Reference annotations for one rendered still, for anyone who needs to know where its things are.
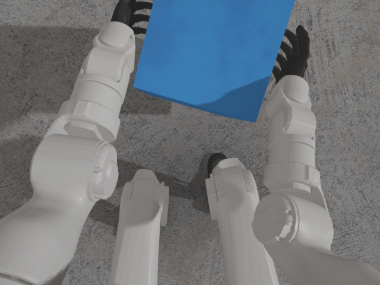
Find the robot left hand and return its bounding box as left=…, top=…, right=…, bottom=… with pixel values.
left=110, top=0, right=153, bottom=35

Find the left robot upper arm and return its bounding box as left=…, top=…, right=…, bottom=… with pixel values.
left=0, top=134, right=119, bottom=285

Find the robot left forearm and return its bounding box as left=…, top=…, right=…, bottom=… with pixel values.
left=30, top=21, right=135, bottom=187

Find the right robot thigh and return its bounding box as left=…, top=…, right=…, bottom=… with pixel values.
left=205, top=167, right=279, bottom=285

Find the carton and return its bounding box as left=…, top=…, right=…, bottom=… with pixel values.
left=133, top=0, right=295, bottom=122

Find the robot right shin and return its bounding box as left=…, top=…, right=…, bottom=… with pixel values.
left=212, top=158, right=259, bottom=202

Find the robot right forearm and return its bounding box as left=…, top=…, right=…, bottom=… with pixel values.
left=263, top=75, right=329, bottom=213

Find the right robot upper arm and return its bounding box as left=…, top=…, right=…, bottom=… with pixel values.
left=252, top=192, right=380, bottom=285

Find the robot right hand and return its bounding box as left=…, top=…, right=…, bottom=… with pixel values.
left=272, top=25, right=310, bottom=84

